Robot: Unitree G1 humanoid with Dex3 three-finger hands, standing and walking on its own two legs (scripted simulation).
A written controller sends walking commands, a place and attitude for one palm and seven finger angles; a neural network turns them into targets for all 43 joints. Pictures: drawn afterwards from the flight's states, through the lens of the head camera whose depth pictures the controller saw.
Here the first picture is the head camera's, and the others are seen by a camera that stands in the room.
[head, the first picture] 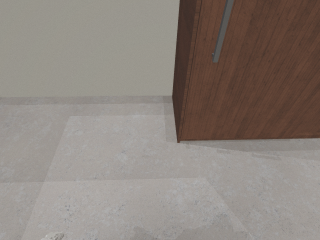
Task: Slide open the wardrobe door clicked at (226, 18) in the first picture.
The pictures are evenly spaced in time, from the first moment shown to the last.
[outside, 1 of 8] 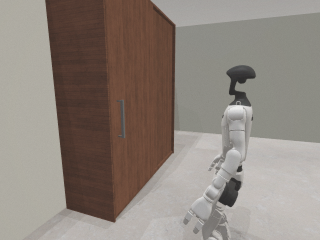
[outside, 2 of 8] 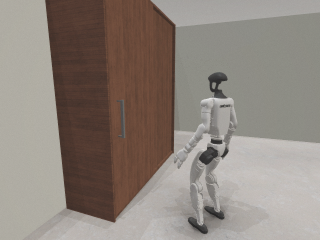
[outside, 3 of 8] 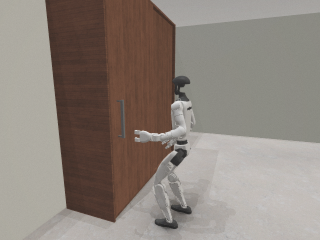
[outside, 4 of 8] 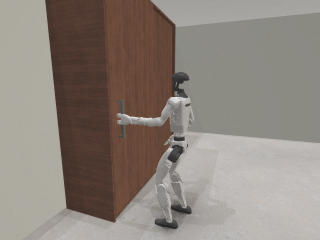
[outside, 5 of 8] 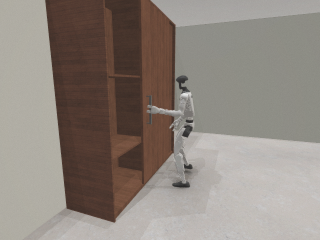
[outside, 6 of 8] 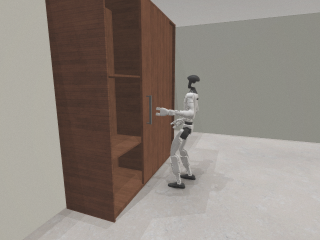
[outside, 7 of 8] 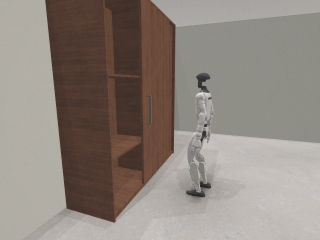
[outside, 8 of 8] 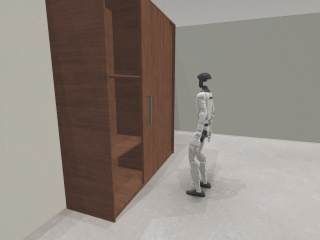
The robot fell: no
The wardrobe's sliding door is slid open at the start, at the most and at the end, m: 0.00 0.58 0.58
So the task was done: yes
